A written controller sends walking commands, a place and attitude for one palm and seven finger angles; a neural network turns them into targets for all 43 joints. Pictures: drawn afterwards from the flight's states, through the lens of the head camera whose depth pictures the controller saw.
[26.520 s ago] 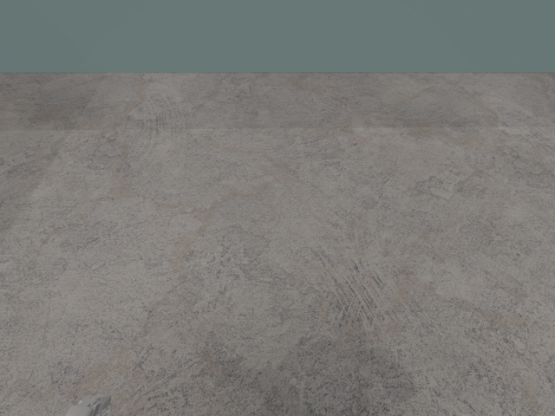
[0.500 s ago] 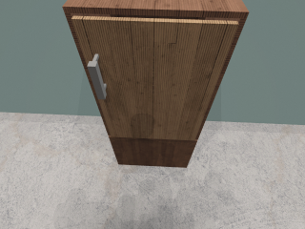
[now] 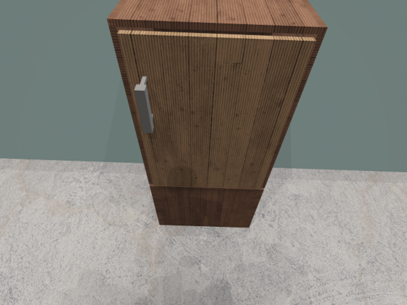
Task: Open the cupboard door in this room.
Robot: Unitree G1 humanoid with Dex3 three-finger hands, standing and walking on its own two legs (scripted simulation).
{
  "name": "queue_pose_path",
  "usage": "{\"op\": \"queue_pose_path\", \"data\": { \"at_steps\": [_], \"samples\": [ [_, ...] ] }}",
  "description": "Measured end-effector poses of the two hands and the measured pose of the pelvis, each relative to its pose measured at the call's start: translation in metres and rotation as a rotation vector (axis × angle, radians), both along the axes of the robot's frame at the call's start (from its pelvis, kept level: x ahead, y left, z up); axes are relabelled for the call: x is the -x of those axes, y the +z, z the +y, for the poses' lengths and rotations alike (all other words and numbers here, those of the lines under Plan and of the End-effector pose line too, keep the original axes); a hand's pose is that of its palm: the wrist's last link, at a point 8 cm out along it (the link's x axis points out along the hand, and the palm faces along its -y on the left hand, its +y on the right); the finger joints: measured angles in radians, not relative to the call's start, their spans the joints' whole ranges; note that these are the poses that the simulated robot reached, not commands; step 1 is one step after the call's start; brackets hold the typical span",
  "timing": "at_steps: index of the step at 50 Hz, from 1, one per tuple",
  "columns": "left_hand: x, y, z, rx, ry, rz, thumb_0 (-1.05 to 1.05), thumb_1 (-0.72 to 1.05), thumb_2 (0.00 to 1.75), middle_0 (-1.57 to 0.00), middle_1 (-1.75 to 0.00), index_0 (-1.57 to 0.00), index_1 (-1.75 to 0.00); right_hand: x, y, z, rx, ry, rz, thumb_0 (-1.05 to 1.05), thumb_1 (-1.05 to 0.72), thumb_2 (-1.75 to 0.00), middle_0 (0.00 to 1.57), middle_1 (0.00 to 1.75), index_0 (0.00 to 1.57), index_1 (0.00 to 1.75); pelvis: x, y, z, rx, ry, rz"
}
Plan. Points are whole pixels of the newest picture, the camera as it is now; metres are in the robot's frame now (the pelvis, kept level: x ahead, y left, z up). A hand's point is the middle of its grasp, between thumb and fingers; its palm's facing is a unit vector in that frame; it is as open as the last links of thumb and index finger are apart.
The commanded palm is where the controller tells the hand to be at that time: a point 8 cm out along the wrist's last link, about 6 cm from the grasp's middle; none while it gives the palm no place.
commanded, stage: come to a stop and stand still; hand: left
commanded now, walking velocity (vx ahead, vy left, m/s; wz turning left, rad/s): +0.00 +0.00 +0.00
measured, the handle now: (146, 105) +0.56 +0.19 +0.07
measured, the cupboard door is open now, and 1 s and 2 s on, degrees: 0 0 0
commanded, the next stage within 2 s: look again from close up in 0.18 s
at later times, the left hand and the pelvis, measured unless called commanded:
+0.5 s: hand out of the picture +0.04 +0.21 -0.17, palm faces -0.02 -0.97 -0.24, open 7.4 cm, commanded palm none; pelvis +0.01 +0.01 +0.01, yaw +0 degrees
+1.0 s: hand out of the picture +0.14 +0.21 -0.11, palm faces +0.18 -0.95 -0.27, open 7.4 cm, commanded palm +0.13 +0.25 -0.06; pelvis +0.03 -0.01 +0.01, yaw +0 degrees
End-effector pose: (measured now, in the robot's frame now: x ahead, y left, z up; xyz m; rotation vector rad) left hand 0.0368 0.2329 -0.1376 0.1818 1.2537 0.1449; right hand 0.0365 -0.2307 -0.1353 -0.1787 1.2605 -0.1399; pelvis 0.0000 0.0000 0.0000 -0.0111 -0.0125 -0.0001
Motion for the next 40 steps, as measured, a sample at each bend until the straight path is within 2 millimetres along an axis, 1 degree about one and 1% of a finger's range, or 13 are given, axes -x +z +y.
{"op": "queue_pose_path", "data": {
  "at_steps": [6,9,12,16,20,31,35,40],
  "samples": [
    [0.014,0.003,0.016,-0.018,-0.008,0.054,0.0,0.91,0.9,-0.2,-0.3,-0.2,-0.3,0.021,0.001,0.005,-0.003,-0.007,0.056,0.01,-0.92,-0.9,0.2,0.3,0.2,0.3,0.002,0.003,0.006,-0.005,-0.001,0.012],
    [0.019,0.004,0.022,-0.026,-0.005,0.078,0.0,0.91,0.9,-0.2,-0.3,-0.2,-0.3,0.025,0.001,0.005,0.0,-0.006,0.076,0.01,-0.91,-0.9,0.2,0.3,0.2,0.3,0.001,0.004,0.007,-0.007,-0.002,0.014],
    [0.022,0.004,0.025,-0.032,-0.002,0.096,0.0,0.91,0.9,-0.2,-0.3,-0.2,-0.3,0.024,0.001,0.003,0.004,-0.005,0.085,0.01,-0.91,-0.9,0.2,0.3,0.2,0.3,-0.001,0.005,0.008,-0.008,-0.003,0.015],
    [0.022,0.004,0.026,-0.034,-0.002,0.11,0.0,0.91,0.9,-0.2,-0.3,-0.2,-0.3,0.015,0.002,-0.001,0.014,-0.002,0.079,0.01,-0.91,-0.9,0.2,0.3,0.2,0.3,-0.004,0.005,0.008,-0.009,-0.005,0.014],
    [0.015,0.004,0.024,-0.03,-0.005,0.109,0.0,0.91,0.9,-0.2,-0.3,-0.2,-0.3,0.001,0.004,-0.005,0.025,0.006,0.059,0.01,-0.91,-0.9,0.2,0.3,0.2,0.3,-0.008,0.006,0.007,-0.011,-0.007,0.012],
    [-0.017,0.004,0.018,-0.023,-0.018,0.055,0.0,0.91,0.9,-0.2,-0.3,-0.2,-0.3,-0.041,0.01,-0.016,0.045,0.033,-0.014,0.01,-0.91,-0.9,0.2,0.3,0.2,0.3,-0.019,0.007,0.002,-0.016,-0.008,0.008],
    [-0.028,0.006,0.017,-0.029,-0.022,0.035,0.0,0.91,0.9,-0.2,-0.3,-0.2,-0.3,-0.05,0.011,-0.02,0.049,0.038,-0.028,0.01,-0.91,-0.9,0.2,0.3,0.2,0.3,-0.023,0.007,-0.001,-0.017,-0.008,0.009],
    [-0.038,0.009,0.018,-0.041,-0.025,0.021,0.0,0.91,0.9,-0.2,-0.3,-0.2,-0.3,-0.056,0.012,-0.026,0.054,0.041,-0.03,0.01,-0.91,-0.9,0.2,0.3,0.2,0.3,-0.027,0.008,-0.005,-0.019,-0.008,0.01]
  ]
}}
